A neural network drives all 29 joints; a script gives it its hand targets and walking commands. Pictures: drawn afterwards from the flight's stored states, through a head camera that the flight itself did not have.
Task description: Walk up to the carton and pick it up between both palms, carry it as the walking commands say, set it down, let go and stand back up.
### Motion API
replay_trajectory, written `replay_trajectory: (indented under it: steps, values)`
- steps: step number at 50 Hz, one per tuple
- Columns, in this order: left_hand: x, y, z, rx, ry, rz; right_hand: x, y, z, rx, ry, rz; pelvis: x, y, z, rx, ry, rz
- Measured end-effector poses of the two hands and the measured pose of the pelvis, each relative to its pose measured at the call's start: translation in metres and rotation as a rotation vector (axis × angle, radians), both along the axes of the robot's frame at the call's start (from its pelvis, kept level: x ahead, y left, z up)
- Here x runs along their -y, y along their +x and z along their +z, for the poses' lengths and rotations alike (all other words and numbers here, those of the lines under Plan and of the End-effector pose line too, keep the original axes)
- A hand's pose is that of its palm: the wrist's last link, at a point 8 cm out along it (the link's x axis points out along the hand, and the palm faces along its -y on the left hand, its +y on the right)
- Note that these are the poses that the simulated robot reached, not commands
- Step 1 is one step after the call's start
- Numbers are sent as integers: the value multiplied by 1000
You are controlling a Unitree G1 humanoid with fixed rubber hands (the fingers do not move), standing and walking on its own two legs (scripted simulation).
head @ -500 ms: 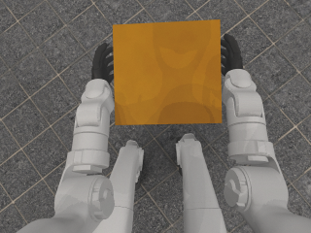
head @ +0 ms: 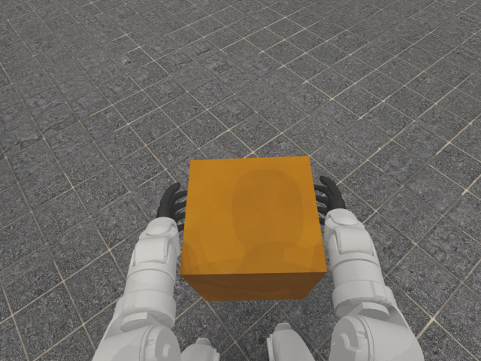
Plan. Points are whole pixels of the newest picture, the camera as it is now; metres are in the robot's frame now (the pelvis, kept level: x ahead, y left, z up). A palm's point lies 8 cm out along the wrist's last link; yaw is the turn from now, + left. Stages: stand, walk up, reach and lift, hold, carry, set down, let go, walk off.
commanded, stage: reach and lift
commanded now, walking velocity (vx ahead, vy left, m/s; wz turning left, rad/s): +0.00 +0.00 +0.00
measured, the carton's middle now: (251, 236) +0.36 -0.02 -0.08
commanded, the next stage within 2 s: hold in 1.98 s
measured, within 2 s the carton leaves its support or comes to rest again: neither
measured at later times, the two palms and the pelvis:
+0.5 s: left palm (153, 221) +0.34 +0.14 +0.04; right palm (341, 215) +0.35 -0.16 +0.03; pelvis +0.03 +0.00 +0.05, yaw +1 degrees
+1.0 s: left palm (137, 213) +0.33 +0.14 +0.09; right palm (352, 205) +0.33 -0.16 +0.09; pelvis +0.04 -0.01 +0.07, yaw +1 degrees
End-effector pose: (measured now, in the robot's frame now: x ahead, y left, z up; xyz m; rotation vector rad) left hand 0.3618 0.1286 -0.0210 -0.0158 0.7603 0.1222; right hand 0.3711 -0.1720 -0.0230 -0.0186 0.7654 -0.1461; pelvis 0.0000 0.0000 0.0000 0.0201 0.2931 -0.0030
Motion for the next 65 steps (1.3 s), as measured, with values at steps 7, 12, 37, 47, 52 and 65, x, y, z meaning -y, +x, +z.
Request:
replay_trajectory:
  steps: [7, 12, 37, 47, 52, 65]
  values:
    - [-4, -7, 11, 1, -10, 18, -5, -6, 10, 2, 10, 8, -1, 26, 24, 7, -6, 1]
    - [-8, -9, 20, 5, 9, -3, -8, -14, 14, 6, 7, 0, -1, 33, 36, 6, -9, 20]
    - [-9, -31, 85, 43, 7, 2, -9, -26, 90, 47, -17, 27, 5, 25, 58, 273, -16, 15]
    - [-10, -32, 108, 55, 15, -24, -11, -35, 109, 59, -15, 3, 6, 38, 66, 318, -24, 32]
    - [-14, -36, 115, 60, 15, -26, -14, -39, 119, 64, -23, 6, 5, 37, 67, 351, -25, 21]
    - [-28, -47, 127, 65, 14, -11, -28, -47, 130, 72, -19, 16, -4, 33, 69, 411, -24, 21]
